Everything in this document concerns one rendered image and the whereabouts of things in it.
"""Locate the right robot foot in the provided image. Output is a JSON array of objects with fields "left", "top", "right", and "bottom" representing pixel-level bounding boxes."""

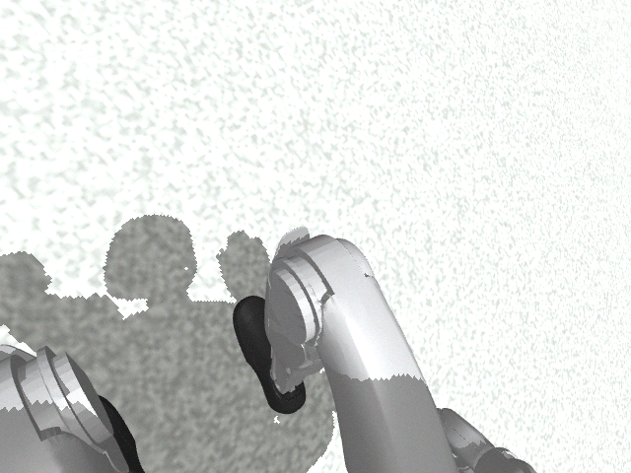
[{"left": 233, "top": 296, "right": 306, "bottom": 414}]

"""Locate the right robot hand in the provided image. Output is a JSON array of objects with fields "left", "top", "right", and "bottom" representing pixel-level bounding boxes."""
[{"left": 437, "top": 408, "right": 495, "bottom": 473}]

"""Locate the left robot foot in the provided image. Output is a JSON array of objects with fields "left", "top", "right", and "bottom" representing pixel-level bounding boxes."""
[{"left": 98, "top": 395, "right": 145, "bottom": 473}]

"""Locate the right robot arm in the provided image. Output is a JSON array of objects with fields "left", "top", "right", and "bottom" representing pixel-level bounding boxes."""
[{"left": 474, "top": 447, "right": 536, "bottom": 473}]

